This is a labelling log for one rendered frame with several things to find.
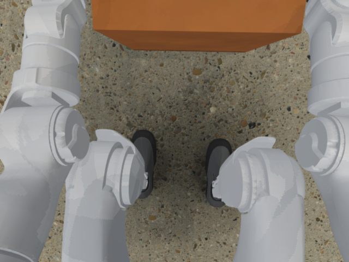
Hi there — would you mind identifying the right robot foot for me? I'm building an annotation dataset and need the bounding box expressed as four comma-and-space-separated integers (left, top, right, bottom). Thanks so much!
205, 138, 232, 207

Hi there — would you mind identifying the robot right forearm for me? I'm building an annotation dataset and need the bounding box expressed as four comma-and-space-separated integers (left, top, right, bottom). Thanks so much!
303, 0, 349, 117

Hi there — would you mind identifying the robot right upper arm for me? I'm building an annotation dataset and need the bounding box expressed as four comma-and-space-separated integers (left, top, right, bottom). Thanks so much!
294, 114, 349, 262

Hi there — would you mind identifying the carton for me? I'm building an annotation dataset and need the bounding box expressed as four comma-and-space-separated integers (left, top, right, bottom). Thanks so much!
91, 0, 306, 52

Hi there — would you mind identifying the robot left upper arm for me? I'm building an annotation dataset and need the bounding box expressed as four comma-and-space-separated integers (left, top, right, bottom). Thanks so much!
0, 105, 90, 262

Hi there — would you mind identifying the left robot shin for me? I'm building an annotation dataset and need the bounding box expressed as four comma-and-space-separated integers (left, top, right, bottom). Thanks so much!
65, 129, 148, 199

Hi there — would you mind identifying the robot left forearm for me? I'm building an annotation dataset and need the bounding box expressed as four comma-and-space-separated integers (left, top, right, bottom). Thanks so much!
0, 0, 87, 116

